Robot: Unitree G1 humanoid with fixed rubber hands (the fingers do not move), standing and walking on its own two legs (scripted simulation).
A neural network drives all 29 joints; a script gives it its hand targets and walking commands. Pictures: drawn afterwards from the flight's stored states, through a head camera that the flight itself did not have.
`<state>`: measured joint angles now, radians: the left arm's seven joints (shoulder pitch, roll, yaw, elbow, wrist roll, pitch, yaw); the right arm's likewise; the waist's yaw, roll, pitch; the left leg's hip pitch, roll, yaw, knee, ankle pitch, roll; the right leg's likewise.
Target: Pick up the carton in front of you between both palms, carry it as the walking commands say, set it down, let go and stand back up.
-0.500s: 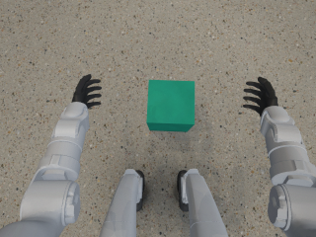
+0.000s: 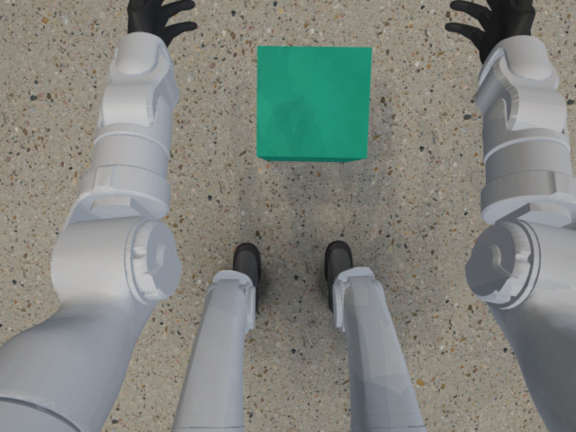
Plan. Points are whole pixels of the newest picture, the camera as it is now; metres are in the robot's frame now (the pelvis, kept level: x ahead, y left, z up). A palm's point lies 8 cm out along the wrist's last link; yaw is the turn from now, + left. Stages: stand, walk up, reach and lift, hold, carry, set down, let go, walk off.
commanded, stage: reach and lift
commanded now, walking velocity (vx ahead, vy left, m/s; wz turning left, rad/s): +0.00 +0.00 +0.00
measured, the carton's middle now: (309, 114) +0.52 -0.04 -0.52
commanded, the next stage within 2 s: none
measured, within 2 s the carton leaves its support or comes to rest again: leaves its support in 1.70 s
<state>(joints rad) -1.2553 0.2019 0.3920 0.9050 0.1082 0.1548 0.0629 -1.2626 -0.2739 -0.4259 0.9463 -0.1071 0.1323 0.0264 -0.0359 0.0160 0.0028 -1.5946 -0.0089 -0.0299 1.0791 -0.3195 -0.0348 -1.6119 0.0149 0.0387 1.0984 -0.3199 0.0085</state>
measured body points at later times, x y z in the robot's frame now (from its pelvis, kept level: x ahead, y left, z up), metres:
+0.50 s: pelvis -0.04 +0.01 -0.21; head +0.33 -0.01 +0.04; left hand +0.54 +0.15 -0.37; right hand +0.51 -0.24 -0.37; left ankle +0.06 +0.14 -0.61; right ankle +0.06 -0.12 -0.61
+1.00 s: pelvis -0.04 +0.01 -0.28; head +0.34 -0.01 -0.05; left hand +0.55 +0.15 -0.46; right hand +0.52 -0.21 -0.46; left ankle +0.06 +0.14 -0.61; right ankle +0.06 -0.12 -0.61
